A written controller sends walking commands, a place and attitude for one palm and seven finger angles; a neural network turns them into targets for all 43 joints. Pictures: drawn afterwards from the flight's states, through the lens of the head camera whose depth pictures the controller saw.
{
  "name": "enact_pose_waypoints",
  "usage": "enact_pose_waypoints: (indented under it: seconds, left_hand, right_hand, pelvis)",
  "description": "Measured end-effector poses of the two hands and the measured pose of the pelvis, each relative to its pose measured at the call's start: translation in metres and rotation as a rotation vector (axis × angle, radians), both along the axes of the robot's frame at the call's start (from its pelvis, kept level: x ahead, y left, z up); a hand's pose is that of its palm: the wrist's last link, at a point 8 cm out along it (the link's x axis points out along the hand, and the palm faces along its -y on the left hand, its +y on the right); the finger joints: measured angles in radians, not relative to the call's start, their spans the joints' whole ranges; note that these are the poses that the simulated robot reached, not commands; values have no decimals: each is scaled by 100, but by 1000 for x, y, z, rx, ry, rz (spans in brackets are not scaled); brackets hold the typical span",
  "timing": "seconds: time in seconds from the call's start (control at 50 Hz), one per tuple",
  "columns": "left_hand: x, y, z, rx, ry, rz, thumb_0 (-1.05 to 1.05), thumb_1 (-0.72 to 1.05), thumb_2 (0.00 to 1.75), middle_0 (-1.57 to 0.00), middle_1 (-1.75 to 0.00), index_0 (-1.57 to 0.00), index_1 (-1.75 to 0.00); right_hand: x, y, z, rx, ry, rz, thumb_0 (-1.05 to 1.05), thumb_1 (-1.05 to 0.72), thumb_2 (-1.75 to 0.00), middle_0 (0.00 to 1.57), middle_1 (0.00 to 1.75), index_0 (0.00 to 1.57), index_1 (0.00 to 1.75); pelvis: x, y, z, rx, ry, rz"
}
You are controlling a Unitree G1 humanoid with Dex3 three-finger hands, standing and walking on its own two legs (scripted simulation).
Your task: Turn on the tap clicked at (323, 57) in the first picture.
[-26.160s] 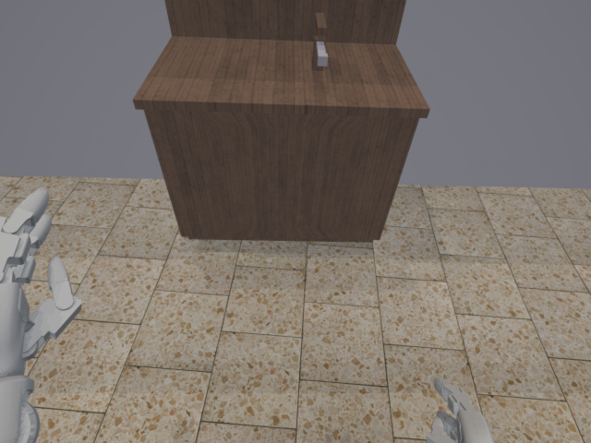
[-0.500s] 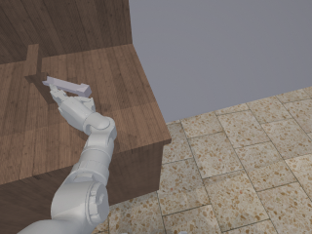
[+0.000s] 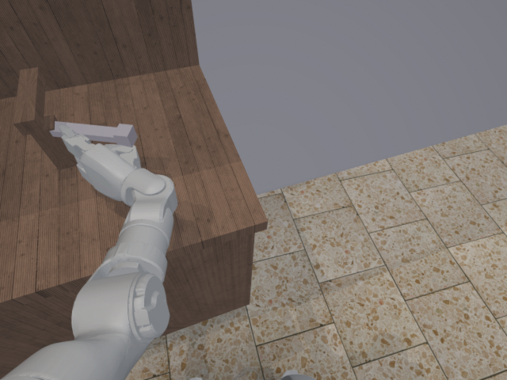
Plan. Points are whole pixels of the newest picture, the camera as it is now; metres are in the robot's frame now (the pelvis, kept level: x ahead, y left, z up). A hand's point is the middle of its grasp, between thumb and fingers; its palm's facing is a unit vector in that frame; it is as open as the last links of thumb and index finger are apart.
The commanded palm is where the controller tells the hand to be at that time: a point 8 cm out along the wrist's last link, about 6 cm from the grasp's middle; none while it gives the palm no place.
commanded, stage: push the lever round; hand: left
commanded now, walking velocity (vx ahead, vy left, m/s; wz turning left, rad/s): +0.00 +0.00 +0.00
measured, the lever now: (125, 136) +0.50 +0.19 +0.09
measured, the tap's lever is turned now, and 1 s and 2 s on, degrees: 64 71 71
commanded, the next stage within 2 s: lift the hand up off the lever in 0.06 s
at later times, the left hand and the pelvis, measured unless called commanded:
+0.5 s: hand (132, 142) +0.49 +0.18 +0.09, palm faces +0.80 -0.59 -0.11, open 7.9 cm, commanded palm +0.43 +0.19 +0.10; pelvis +0.01 +0.01 +0.00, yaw -1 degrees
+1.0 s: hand (135, 135) +0.49 +0.17 +0.10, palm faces +0.79 -0.60 -0.12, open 7.8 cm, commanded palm +0.43 +0.19 +0.12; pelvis +0.02 +0.00 +0.01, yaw +0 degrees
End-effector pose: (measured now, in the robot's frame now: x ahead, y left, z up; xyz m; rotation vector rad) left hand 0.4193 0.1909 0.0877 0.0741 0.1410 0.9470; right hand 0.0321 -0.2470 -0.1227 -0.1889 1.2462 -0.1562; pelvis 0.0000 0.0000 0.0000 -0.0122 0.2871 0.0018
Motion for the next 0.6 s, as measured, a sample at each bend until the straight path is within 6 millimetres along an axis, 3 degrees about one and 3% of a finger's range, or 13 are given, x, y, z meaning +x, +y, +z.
enact_pose_waypoints:
  seconds: [0.34,0.6]
  left_hand:
    - [20,-2,2,-10,-7,-13,3,92,92,-15,-15,-12,-14]
    - [16,4,14,-12,-15,-18,2,90,90,-15,-15,-14,-15]
  right_hand:
    - [-17,8,-1,10,57,-9,0,-91,-90,20,30,20,30]
    - [-5,14,5,26,32,-5,0,-91,-90,21,30,20,30]
  pelvis:
    - [2,7,-1,-6,33,-7]
    - [11,10,6,-9,0,-7]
